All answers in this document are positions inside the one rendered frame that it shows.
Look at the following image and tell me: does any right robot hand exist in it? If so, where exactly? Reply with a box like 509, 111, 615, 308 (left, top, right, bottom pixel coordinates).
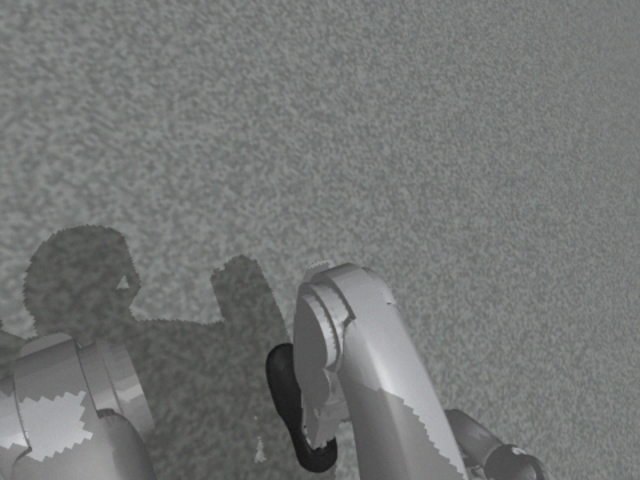
443, 407, 505, 480

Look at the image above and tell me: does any right robot foot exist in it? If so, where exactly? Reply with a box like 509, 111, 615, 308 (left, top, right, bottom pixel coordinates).
266, 343, 338, 473

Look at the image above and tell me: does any right robot arm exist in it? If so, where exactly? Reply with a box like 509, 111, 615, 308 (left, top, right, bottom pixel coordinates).
484, 444, 558, 480

